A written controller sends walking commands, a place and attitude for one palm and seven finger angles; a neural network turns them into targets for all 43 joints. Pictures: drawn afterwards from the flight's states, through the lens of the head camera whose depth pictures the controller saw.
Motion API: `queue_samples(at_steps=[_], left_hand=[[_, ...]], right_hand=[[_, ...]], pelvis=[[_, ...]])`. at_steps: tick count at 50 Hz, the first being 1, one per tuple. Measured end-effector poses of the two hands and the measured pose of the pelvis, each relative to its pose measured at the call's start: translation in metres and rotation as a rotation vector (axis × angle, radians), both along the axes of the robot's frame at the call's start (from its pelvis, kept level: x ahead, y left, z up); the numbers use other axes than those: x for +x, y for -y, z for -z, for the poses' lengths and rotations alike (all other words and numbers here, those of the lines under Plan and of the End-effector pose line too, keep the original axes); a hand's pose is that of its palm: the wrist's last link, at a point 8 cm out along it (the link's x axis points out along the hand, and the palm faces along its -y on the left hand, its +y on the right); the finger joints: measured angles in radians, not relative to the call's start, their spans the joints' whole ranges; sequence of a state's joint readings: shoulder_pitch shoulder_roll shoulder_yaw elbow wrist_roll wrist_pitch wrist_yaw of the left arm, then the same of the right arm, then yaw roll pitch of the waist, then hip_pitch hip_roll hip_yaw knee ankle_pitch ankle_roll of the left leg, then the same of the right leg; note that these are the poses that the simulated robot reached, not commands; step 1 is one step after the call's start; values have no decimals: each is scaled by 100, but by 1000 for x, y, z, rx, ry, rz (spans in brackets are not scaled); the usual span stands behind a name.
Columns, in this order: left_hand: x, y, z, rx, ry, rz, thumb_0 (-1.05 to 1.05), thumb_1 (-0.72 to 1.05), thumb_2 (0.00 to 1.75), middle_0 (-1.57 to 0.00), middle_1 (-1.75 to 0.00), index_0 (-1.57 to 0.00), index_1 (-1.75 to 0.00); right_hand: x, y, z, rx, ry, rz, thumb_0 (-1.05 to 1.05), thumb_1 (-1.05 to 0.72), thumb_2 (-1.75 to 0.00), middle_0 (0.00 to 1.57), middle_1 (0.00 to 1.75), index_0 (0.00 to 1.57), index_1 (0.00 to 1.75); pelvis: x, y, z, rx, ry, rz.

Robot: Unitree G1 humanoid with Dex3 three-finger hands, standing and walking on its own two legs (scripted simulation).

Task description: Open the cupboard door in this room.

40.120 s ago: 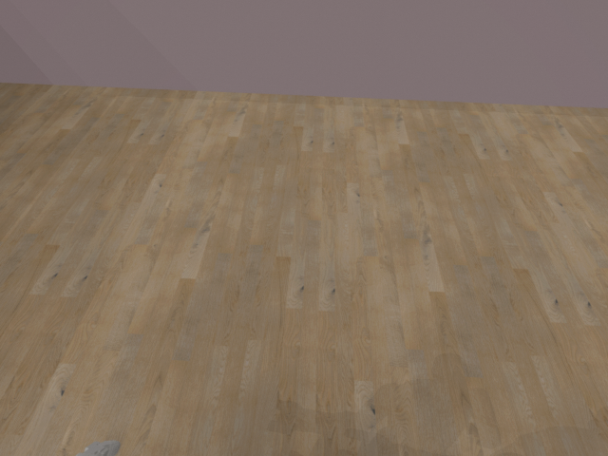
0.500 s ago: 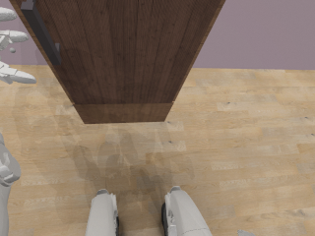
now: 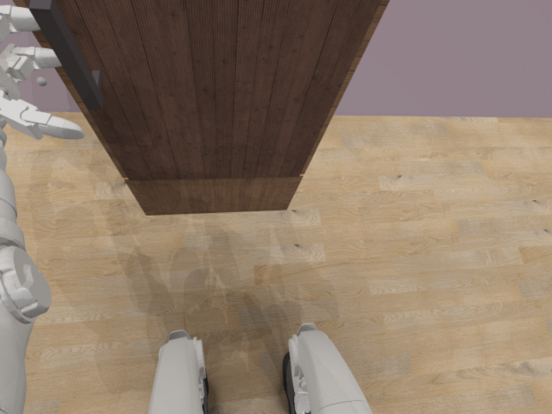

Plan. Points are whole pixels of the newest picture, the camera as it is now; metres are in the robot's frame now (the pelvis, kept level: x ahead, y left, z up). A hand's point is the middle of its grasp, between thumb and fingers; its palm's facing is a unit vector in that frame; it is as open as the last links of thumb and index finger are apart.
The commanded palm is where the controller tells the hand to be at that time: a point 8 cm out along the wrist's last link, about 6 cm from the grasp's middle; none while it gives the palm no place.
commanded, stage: slide the fingers in behind the handle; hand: left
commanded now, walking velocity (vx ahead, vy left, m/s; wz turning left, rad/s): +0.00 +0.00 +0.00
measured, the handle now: (75, 49) +0.58 +0.22 +0.08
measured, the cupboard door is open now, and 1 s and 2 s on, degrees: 0 0 0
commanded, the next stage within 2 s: close the thumb around the handle in 1.12 s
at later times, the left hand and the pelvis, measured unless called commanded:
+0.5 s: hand (67, 84) +0.53 +0.22 +0.07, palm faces -0.01 -1.00 -0.01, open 14.0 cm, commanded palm +0.52 +0.24 +0.08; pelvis +0.00 +0.00 +0.00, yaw +1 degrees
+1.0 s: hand (91, 81) +0.53 +0.19 +0.08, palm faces +0.00 -1.00 -0.04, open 13.9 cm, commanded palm +0.51 +0.23 +0.08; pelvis +0.01 -0.01 +0.01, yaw +1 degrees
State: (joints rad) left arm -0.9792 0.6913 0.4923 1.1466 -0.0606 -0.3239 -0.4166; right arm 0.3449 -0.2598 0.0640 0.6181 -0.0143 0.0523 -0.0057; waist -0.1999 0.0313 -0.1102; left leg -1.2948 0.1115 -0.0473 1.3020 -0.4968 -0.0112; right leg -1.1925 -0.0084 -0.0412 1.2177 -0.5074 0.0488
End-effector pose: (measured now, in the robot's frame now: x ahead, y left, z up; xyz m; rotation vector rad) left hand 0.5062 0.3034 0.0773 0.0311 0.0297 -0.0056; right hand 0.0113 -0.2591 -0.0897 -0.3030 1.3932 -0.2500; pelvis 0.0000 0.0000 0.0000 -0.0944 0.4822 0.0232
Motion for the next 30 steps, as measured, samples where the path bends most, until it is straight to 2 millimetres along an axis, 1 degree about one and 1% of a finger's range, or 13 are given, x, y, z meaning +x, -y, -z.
queue_samples(at_steps=[8,11,19,30], left_hand=[[0,6,-1,5,-4,0,-1,-50,31,-30,-120,-30,-121],[0,12,0,-11,-2,-1,-1,-50,31,-30,-120,-30,-122],[0,15,1,-6,1,-16,-1,-50,31,-30,-120,-30,-123],[0,37,5,-25,2,-1,-1,-50,30,-30,-120,-30,-122]], right_hand=[[1,-1,-2,5,2,-3,0,-91,-90,20,30,21,30],[2,-1,-2,5,3,-8,0,-91,-90,20,30,21,30],[9,0,-2,7,14,-18,0,-91,-90,20,30,21,30],[15,-2,-2,23,25,-18,0,-91,-90,20,30,21,30]], pelvis=[[1,-1,-2,2,4,-4],[2,-1,-3,4,5,-6],[3,-1,-3,6,6,-8],[6,0,-6,9,14,-10]])
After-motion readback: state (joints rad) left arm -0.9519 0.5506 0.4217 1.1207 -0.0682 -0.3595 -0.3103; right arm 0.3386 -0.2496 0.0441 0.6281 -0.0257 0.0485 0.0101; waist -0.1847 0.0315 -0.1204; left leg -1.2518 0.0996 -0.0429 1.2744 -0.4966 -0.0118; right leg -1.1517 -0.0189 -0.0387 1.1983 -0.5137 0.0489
